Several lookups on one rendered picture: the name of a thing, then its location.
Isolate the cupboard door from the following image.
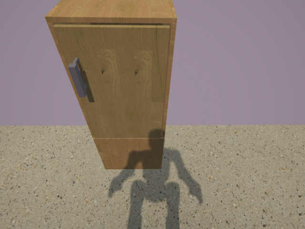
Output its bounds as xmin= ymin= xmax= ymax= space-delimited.
xmin=53 ymin=24 xmax=170 ymax=138

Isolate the handle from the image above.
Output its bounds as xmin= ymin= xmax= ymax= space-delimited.
xmin=68 ymin=58 xmax=87 ymax=97

